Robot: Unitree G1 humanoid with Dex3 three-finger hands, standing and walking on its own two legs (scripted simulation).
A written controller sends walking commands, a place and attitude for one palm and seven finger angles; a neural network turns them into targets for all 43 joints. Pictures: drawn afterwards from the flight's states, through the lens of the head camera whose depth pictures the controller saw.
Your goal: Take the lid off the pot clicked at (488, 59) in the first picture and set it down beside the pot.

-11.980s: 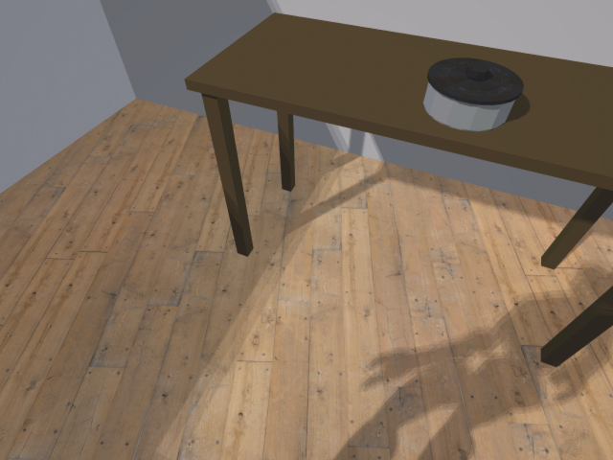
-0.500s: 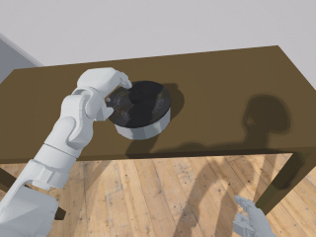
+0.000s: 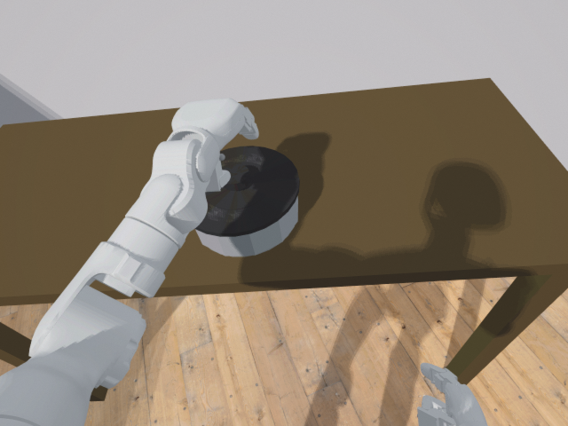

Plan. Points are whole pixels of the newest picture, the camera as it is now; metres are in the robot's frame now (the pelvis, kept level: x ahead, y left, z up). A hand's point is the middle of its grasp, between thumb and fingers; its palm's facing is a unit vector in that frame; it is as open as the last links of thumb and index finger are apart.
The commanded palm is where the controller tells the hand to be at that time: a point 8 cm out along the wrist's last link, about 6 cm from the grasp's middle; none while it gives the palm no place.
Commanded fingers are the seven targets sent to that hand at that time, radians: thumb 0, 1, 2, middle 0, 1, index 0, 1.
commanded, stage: move the open hand above the knob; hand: left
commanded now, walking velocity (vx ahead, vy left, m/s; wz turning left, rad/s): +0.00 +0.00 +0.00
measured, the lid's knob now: (235, 177) +0.47 +0.10 +0.10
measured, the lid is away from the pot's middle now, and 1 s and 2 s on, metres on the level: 0.00 0.00 0.00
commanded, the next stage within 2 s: lower the open fingers around the knob in 1.00 s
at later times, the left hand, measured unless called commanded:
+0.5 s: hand (225, 155) +0.44 +0.09 +0.17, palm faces -0.15 -0.06 -0.99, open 10.1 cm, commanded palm +0.42 +0.10 +0.23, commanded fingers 0.00 -0.36 1.56 -0.85 -0.08 -0.85 -0.08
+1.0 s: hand (224, 154) +0.44 +0.09 +0.17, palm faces -0.15 -0.06 -0.99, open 10.1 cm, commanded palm +0.41 +0.10 +0.23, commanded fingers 0.00 -0.36 1.56 -0.85 -0.08 -0.85 -0.08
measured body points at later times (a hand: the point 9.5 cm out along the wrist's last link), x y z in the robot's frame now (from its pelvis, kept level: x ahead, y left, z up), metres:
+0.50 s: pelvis +0.00 +0.00 +0.00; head +0.01 -0.05 +0.45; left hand +0.44 +0.09 +0.23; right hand +0.15 -0.24 -0.12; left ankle -0.06 +0.12 -0.74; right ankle +0.04 -0.13 -0.74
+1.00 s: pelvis +0.00 +0.00 +0.00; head +0.01 -0.05 +0.45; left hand +0.44 +0.09 +0.23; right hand +0.16 -0.23 -0.12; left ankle -0.06 +0.12 -0.74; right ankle +0.04 -0.13 -0.74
